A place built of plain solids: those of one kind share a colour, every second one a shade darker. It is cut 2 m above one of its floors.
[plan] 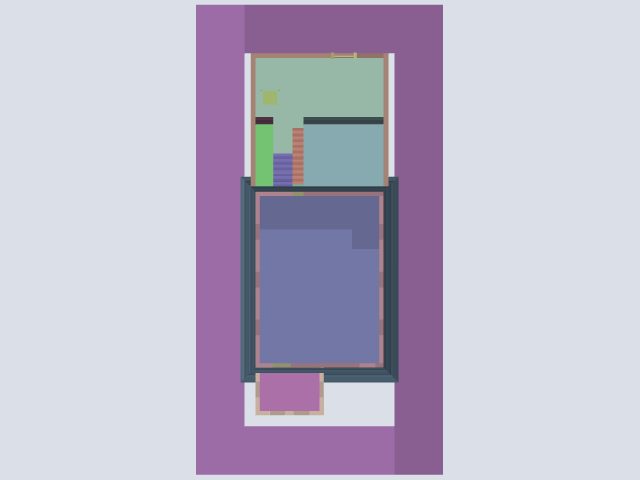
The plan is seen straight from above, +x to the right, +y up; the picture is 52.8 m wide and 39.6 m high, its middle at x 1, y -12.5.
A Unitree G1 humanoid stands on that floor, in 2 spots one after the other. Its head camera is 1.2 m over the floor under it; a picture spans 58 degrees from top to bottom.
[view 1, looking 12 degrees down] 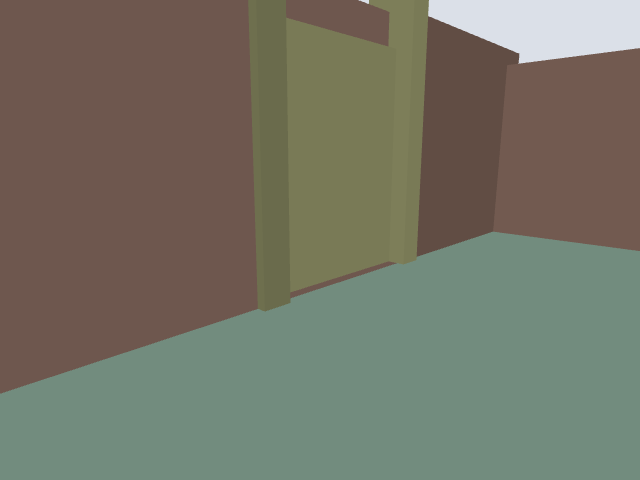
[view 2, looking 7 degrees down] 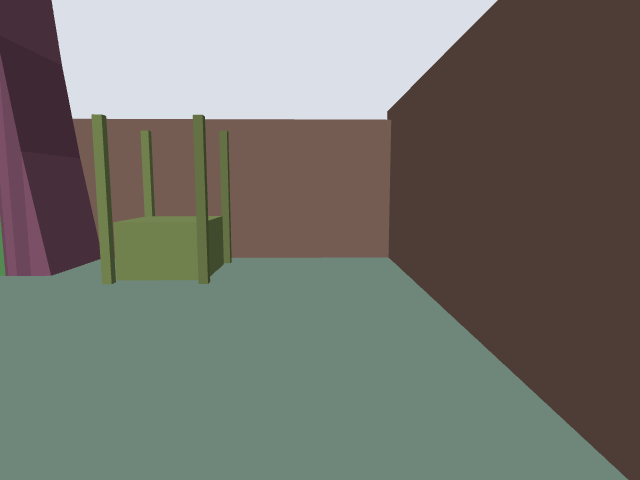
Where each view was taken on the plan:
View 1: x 0.00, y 0.00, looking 44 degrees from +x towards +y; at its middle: street_door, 3.84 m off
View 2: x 2.98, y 1.21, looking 179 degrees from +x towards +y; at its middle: wall_court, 7.36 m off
